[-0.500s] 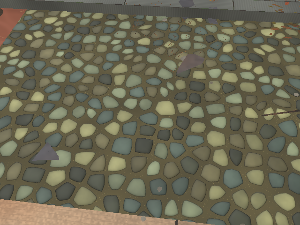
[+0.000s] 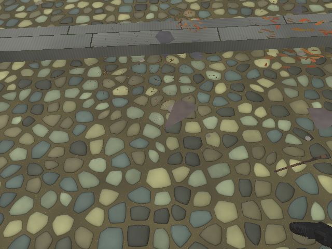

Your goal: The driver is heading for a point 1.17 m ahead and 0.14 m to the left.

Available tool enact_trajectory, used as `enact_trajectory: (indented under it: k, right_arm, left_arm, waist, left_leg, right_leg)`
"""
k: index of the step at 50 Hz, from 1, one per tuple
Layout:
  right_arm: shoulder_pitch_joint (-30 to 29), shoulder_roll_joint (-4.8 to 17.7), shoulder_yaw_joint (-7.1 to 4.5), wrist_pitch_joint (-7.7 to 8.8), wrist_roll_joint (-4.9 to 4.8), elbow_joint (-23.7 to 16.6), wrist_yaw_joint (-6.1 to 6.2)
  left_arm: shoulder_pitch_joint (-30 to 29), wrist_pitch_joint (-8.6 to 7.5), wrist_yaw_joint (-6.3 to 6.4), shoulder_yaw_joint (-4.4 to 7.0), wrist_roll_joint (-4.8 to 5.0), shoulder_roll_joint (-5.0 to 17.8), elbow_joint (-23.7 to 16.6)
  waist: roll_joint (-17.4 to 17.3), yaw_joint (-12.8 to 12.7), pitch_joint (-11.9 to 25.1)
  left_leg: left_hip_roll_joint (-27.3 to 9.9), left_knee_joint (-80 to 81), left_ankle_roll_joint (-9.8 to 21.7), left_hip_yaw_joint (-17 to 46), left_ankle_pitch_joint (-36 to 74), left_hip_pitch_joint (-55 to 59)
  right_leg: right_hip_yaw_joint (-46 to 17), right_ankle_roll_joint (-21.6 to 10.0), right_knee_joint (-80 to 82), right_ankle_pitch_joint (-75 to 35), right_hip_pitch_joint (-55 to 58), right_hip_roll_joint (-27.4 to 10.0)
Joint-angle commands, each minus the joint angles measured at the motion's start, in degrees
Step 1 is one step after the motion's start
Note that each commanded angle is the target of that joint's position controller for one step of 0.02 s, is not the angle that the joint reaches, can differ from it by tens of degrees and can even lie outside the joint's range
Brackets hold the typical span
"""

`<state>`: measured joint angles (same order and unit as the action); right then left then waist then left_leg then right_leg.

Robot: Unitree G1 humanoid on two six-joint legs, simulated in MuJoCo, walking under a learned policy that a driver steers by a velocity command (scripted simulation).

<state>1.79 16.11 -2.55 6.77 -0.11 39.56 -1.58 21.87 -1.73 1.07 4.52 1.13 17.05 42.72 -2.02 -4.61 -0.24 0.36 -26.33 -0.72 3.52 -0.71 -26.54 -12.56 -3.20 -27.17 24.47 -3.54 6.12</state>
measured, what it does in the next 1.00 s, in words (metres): walks ahead: right foot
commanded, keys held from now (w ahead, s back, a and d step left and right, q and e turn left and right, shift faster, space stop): w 0.50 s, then w+q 0.50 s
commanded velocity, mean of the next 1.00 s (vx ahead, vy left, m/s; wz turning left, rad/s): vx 0.50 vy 0.00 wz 0.08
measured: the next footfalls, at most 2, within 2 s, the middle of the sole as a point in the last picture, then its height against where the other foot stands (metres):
right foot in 0.52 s outside the picture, level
left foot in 1.06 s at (168, 195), level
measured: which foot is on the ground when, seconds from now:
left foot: down 0.00-0.54, up 0.56-1.00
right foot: down 0.00-0.02, up 0.04-0.50, down 0.52-1.00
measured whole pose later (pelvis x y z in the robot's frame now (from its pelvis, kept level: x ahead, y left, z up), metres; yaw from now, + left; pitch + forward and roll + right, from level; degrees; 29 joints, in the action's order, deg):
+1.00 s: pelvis +0.53 -0.03 +0.00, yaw +9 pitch +2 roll -2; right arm 4.9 14.8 -2.3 1.9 -1.1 41.4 -3.4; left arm 18.9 -3.5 0.6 3.9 0.4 16.0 49.6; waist -1.8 -4.2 -1.8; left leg -3.6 -35.7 3.1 -1.5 -2.2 -34.9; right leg 14.1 0.1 -13.3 21.3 6.6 1.2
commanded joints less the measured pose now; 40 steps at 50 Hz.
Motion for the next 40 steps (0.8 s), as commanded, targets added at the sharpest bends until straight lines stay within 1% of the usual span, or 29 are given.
enact_trajectory:
  k: [1,2,3,4,5,6,7,8,9,11,14,17,20,22,23,24,25,26,27,28,29,30,31,32,33,34,35,37,40]
  right_arm:
    - [14.8,11.5,-4.04,1.41,1.22,-0.5,0.67]
    - [20.3,16.3,-5.43,0.63,1.3,2.5,0.18]
    - [19.8,10.9,-4.28,0.52,-0.53,2.3,-0.29]
    - [17.0,7.6,-3.33,0.28,-0.68,1.8,-0.11]
    - [14.0,6.8,-2.79,-0.12,0.07,1.3,-0.04]
    - [12.6,5.8,-2.37,-0.37,0.39,1.7,0.03]
    - [12.0,4.9,-1.9,-0.3,0.82,1.9,0.25]
    - [12.1,4.3,-1.69,-0.23,0.73,2.3,0.32]
    - [12.6,4.5,-1.66,-0.16,0.36,2.8,0.38]
    - [13.9,6.5,-2.08,-0.11,-0.28,3.8,0.62]
    - [15.2,8.5,-2.48,-0.7,-0.57,4.9,1.01]
    - [17.8,9.2,-2.37,-1.26,-1.02,6.4,1.1]
    - [20.8,9.6,-2.26,-2.0,-1.31,8.2,1.11]
    - [21.3,10.3,-2.47,-2.65,-1.43,9.0,1.31]
    - [21.1,10.9,-2.62,-2.99,-1.42,9.2,1.46]
    - [20.1,11.4,-2.72,-3.27,-1.5,9.2,1.61]
    - [19.9,10.8,-2.43,-3.46,-1.45,9.1,1.74]
    - [19.4,8.6,-1.37,-3.3,-0.57,7.9,1.78]
    - [25.4,1.8,0.85,-2.27,0.04,6.3,1.56]
    - [24.2,5.4,0.06,-1.33,-1.1,7.4,1.31]
    - [19.4,9.4,-1.28,-0.95,-2.55,6.0,1.1]
    - [16.2,9.1,-1.29,-1.02,-2.62,5.4,1.15]
    - [14.8,8.2,-1.4,-1.45,-1.88,5.2,1.27]
    - [15.8,7.5,-1.69,-2.28,-1.48,5.7,1.45]
    - [17.2,6.1,-1.51,-3.13,-1.5,6.3,1.51]
    - [17.7,4.8,-1.36,-3.79,-1.5,6.5,1.56]
    - [17.3,4.3,-1.39,-4.26,-1.47,6.2,1.63]
    - [14.8,4.1,-1.53,-4.59,-1.33,5.2,1.72]
    - [10.8,3.4,-1.31,-4.1,-1.09,3.9,0.85]
  left_arm:
    - [-0.8,-0.56,-0.12,-0.17,-1.27,2.4,-3.9]
    - [8.0,-1.17,-0.18,-1.02,0.67,-0.6,-4.3]
    - [6.6,-1.42,0.04,-0.27,1.26,5.2,-3.1]
    - [-0.6,-1.49,-0.01,0.49,1.0,8.0,-4.0]
    - [-4.8,-1.55,0.1,0.36,0.22,7.5,-5.0]
    - [-7.4,-1.9,-0.08,0.36,-0.65,6.8,-5.8]
    - [-7.2,-2.08,-0.46,0.34,-0.69,5.9,-6.0]
    - [-6.6,-2.1,-0.71,0.16,-0.53,4.9,-5.8]
    - [-6.3,-2.06,-0.87,-0.09,-0.49,3.9,-5.7]
    - [-9.0,-2.01,-0.99,-0.73,-0.84,2.4,-6.8]
    - [-14.3,-2.4,-1.37,-1.56,-0.91,1.0,-8.1]
    - [-19.3,-2.83,-1.99,-1.83,-0.5,0.8,-9.0]
    - [-23.4,-3.09,-2.69,-1.7,0.0,1.4,-10.5]
    - [-24.3,-3.3,-3.18,-1.43,0.04,2.3,-11.2]
    - [-23.2,-3.39,-3.29,-1.13,-0.02,3.0,-11.0]
    - [-19.7,-3.45,-3.21,-0.5,-0.26,4.2,-10.1]
    - [-12.4,-3.36,-2.84,0.74,-0.58,6.4,-7.7]
    - [-2.5,-3.24,-2.2,1.93,-1.22,9.6,-5.8]
    - [2.8,-2.76,-1.85,3.19,-1.81,15.4,-4.9]
    - [4.1,-2.46,-1.9,2.05,-1.2,10.4,-4.4]
    - [0.2,-2.58,-1.87,1.03,-0.98,8.0,-4.4]
    - [-3.5,-2.7,-1.87,0.43,-1.1,6.2,-4.6]
    - [-6.7,-3.0,-2.11,-0.12,-1.3,4.4,-4.4]
    - [-8.9,-3.59,-2.24,-0.43,-1.66,3.2,-4.2]
    - [-10.1,-4.11,-2.37,-0.3,-1.8,3.1,-3.8]
    - [-10.4,-4.67,-2.4,-0.12,-1.83,3.1,-3.2]
    - [-10.5,-5.06,-2.33,0.1,-1.93,3.6,-2.5]
    - [-9.8,-5.39,-1.92,0.49,-2.29,4.5,-1.1]
    - [-9.3,-5.21,-1.28,0.66,-2.15,5.4,0.2]
  waist:
    - [2.5,9.5,12.7]
    - [-17.4,6.0,17.6]
    - [-11.3,7.8,13.6]
    - [-5.7,9.2,6.3]
    - [-1.6,8.3,2.9]
    - [-0.9,7.6,0.1]
    - [-2.6,6.1,0.1]
    - [-3.8,5.6,0.4]
    - [-4.2,5.4,0.7]
    - [-3.5,5.8,-0.2]
    - [-2.4,7.3,-0.8]
    - [-2.3,9.1,-1.6]
    - [-2.5,10.0,-2.7]
    - [-2.8,9.2,-3.0]
    - [-3.1,8.1,-2.4]
    - [-3.2,5.5,-0.4]
    - [-2.2,1.9,4.2]
    - [0.7,-2.4,11.6]
    - [15.4,-1.0,20.0]
    - [15.1,-2.6,22.1]
    - [11.2,-2.0,12.0]
    - [8.5,-0.3,7.2]
    - [7.1,1.4,3.1]
    - [8.2,3.4,1.6]
    - [8.5,4.6,0.9]
    - [7.8,5.2,0.5]
    - [7.0,5.6,-0.3]
    - [5.5,5.5,-1.4]
    - [4.9,4.4,-2.3]
  left_leg:
    - [-10.8,0.4,6.7,9.7,-4.7,28.7]
    - [-21.9,6.5,16.9,37.2,-17.9,45.1]
    - [-22.5,10.5,16.4,43.4,-32.4,43.7]
    - [-20.1,11.1,14.0,34.7,-31.2,37.1]
    - [-17.6,11.6,12.7,27.7,-24.6,30.8]
    - [-15.7,12.6,12.9,23.2,-18.1,26.1]
    - [-13.9,13.6,12.3,19.5,-13.1,23.3]
    - [-12.7,14.5,12.2,17.0,-9.8,22.1]
    - [-12.2,15.2,12.7,15.1,-7.0,21.6]
    - [-12.7,16.9,14.0,12.4,-2.6,20.7]
    - [-11.8,18.2,13.4,7.7,0.6,20.4]
    - [-10.7,17.9,12.1,3.9,2.6,19.8]
    - [-12.6,16.5,11.4,4.1,3.0,22.8]
    - [-14.3,14.6,10.6,4.5,5.6,25.9]
    - [-14.6,12.8,10.0,4.3,9.2,27.0]
    - [-13.9,8.5,9.1,2.9,17.2,27.0]
    - [-11.4,0.0,7.8,0.6,24.0,25.1]
    - [-8.7,-14.3,5.8,-0.9,15.8,15.2]
    - [0.4,-36.7,1.6,-4.3,-15.5,-7.4]
    - [0.7,-45.2,1.7,3.1,-32.0,-14.3]
    - [-2.2,-47.4,2.3,3.7,-28.4,-18.3]
    - [-4.8,-45.4,2.4,2.3,-23.4,-17.1]
    - [-6.3,-42.2,2.0,1.8,-19.9,-15.5]
    - [-7.7,-40.1,1.7,2.4,-17.1,-12.2]
    - [-8.0,-39.4,1.3,2.4,-15.2,-9.4]
    - [-8.0,-39.0,0.8,2.4,-13.9,-8.6]
    - [-7.9,-38.1,0.4,2.8,-12.0,-9.4]
    - [-7.7,-34.0,-0.1,4.0,-7.0,-12.3]
    - [-7.0,-23.5,0.1,2.5,2.8,-12.0]
  right_leg:
    - [-3.6,-3.2,-20.1,-18.5,-10.8,-7.6]
    - [2.9,1.2,-38.4,6.6,-31.4,1.0]
    - [0.4,1.5,-45.2,7.8,-39.3,-2.7]
    - [0.9,1.4,-46.5,2.5,-41.1,-4.6]
    - [3.2,1.4,-45.2,-1.2,-39.6,-6.6]
    - [3.9,1.5,-41.9,-4.0,-39.0,-8.2]
    - [4.5,1.4,-39.1,-6.0,-36.3,-10.0]
    - [5.6,1.6,-36.9,-6.7,-34.6,-10.5]
    - [6.7,2.0,-34.9,-6.9,-34.0,-10.8]
    - [8.2,3.0,-29.1,-8.7,-35.2,-11.5]
    - [9.6,3.7,-18.2,-17.4,-34.1,-11.6]
    - [11.3,4.0,-9.5,-25.0,-30.0,-10.1]
    - [11.6,3.1,-5.4,-25.7,-28.8,-9.1]
    - [11.6,1.6,-3.1,-22.4,-28.2,-8.6]
    - [12.0,0.8,-2.1,-20.8,-25.9,-8.1]
    - [13.2,-0.4,-0.3,-20.4,-20.1,-6.8]
    - [14.3,-2.1,0.9,-21.0,-9.4,-5.6]
    - [7.3,-5.2,-1.3,-22.1,7.4,-12.5]
    - [-17.2,-13.6,1.4,-15.3,27.9,-27.9]
    - [-27.8,-15.3,7.9,-7.1,26.6,-30.0]
    - [-19.4,-12.5,9.4,-6.0,18.8,-28.0]
    - [-11.9,-10.6,11.0,-8.0,11.2,-25.3]
    - [-6.9,-9.6,13.4,-11.1,4.5,-23.0]
    - [-2.7,-8.6,15.6,-14.2,-0.2,-21.2]
    - [0.1,-8.3,17.5,-16.4,-3.5,-20.5]
    - [2.6,-8.6,18.7,-19.6,-5.3,-20.4]
    - [5.1,-8.7,19.6,-22.4,-6.0,-20.4]
    - [9.0,-8.6,20.3,-26.5,-5.2,-20.2]
    - [15.3,-7.1,20.9,-29.2,-3.9,-18.6]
